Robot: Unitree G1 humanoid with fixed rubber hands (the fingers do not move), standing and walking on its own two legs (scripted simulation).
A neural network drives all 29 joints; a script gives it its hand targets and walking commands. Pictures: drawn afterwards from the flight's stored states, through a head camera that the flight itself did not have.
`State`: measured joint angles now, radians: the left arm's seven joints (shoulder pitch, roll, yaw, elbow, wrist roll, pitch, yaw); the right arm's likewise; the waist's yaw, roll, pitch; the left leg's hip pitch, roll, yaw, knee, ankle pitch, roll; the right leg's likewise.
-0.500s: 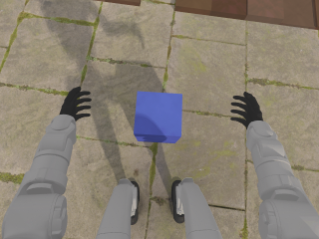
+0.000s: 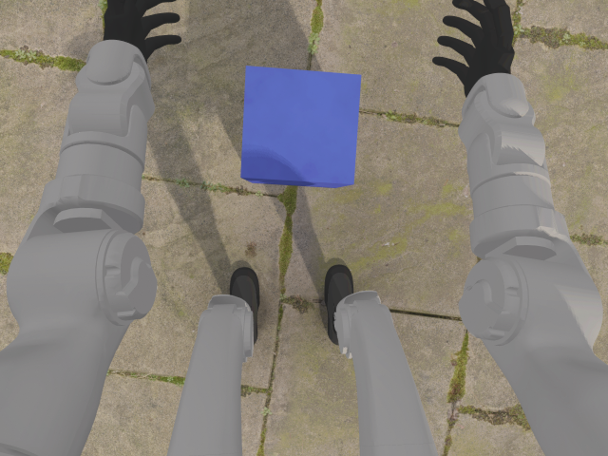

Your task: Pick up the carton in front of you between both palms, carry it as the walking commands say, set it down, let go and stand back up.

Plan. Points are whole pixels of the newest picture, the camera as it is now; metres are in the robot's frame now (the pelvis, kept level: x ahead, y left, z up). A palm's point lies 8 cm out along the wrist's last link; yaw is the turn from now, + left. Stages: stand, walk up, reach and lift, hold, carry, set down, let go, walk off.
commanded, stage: reach and lift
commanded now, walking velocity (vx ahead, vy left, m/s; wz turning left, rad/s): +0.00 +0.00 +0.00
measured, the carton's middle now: (298, 137) +0.52 -0.02 -0.52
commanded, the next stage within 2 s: none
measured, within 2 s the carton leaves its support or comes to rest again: leaves its support in 1.66 s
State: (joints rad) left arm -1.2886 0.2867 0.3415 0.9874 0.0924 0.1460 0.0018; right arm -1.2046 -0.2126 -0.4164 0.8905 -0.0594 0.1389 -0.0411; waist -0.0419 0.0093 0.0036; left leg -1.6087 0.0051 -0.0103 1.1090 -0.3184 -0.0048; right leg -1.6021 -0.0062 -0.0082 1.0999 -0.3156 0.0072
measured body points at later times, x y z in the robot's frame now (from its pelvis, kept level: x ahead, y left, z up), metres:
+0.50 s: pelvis -0.04 +0.00 -0.21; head +0.33 +0.00 +0.05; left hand +0.54 +0.18 -0.37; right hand +0.51 -0.21 -0.37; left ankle +0.07 +0.12 -0.61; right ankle +0.07 -0.12 -0.61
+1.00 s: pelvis -0.04 +0.00 -0.28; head +0.34 +0.00 -0.05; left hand +0.54 +0.17 -0.46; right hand +0.53 -0.19 -0.46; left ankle +0.07 +0.12 -0.61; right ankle +0.07 -0.12 -0.61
